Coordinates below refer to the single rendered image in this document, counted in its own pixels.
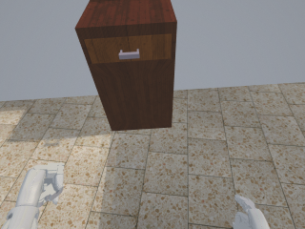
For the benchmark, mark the cabinet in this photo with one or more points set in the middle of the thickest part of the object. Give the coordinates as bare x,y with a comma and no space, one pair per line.
135,95

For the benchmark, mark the handle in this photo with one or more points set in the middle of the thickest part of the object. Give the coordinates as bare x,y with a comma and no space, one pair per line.
129,55

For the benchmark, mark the robot left hand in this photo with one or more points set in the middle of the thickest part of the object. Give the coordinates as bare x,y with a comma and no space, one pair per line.
42,178

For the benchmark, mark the drawer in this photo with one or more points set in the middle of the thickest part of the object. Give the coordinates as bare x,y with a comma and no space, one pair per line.
151,47

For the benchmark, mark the robot left forearm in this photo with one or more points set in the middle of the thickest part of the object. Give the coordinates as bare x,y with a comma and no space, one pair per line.
22,217

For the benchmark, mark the robot right hand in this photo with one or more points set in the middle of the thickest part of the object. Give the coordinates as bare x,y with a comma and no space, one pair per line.
255,218

